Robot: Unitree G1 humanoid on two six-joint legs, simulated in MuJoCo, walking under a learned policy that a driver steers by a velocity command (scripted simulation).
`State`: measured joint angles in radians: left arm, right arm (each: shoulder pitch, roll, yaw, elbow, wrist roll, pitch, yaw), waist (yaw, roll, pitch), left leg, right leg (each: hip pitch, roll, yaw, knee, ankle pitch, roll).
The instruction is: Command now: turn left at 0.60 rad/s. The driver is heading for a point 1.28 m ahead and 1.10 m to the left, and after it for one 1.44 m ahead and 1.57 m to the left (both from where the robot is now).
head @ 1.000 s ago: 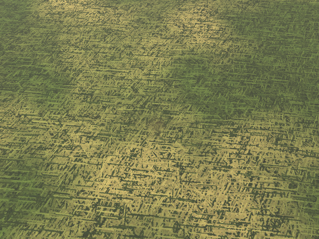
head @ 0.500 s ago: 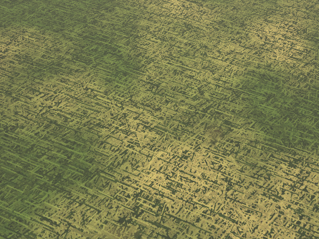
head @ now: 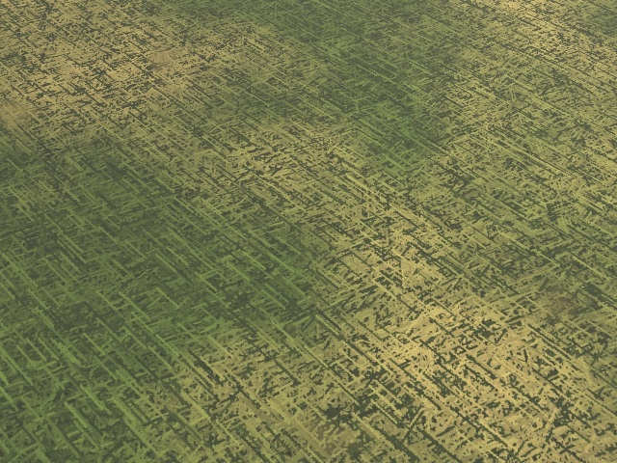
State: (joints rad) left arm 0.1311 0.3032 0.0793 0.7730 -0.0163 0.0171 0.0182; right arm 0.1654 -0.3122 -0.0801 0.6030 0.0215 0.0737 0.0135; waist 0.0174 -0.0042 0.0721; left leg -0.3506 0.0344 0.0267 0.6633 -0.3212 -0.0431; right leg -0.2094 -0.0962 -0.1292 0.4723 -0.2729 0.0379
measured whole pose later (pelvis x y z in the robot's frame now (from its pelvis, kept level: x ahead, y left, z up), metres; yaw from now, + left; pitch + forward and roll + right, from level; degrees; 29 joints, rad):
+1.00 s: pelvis +0.00 +0.05 -0.01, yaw +36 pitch +1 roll -1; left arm 0.16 0.33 0.09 0.72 -0.02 -0.01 0.00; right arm 0.26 -0.30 -0.07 0.60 0.02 0.01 0.02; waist 0.01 -0.05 0.03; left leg -0.28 -0.02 0.01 0.60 -0.34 0.06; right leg -0.40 -0.07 -0.02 0.96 -0.50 0.01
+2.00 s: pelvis +0.32 +0.35 -0.01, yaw +49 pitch +1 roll +0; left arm 0.22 0.30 0.03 0.84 -0.01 0.01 0.01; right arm 0.11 -0.23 -0.02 0.69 -0.02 -0.04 0.02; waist 0.02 -0.03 0.06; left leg -0.40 -0.03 0.00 0.49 -0.10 0.03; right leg -0.32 -0.02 0.04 0.90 -0.58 0.06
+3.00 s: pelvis +0.40 +0.42 +0.00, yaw +49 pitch -1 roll +0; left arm 0.37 0.28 0.04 1.02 -0.03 -0.03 0.02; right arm 0.16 -0.26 -0.06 1.06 0.03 -0.06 0.01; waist 0.03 -0.03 0.01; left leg -0.29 0.02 0.05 0.59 -0.33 0.04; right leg -0.05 -0.03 0.00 0.44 -0.38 0.01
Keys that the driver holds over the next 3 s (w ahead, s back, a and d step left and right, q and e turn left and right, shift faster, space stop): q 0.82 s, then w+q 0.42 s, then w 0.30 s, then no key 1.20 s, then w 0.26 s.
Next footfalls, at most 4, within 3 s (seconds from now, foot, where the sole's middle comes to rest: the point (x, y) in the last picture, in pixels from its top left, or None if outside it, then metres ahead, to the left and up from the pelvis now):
0.02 left None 0.05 0.12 -0.77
0.50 right None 0.10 -0.09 -0.77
0.92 left None -0.03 0.14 -0.77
1.42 right None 0.35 0.19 -0.77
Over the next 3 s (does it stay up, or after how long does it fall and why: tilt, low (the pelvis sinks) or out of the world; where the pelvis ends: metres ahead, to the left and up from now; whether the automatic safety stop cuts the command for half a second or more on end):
stays up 0.40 0.42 0.00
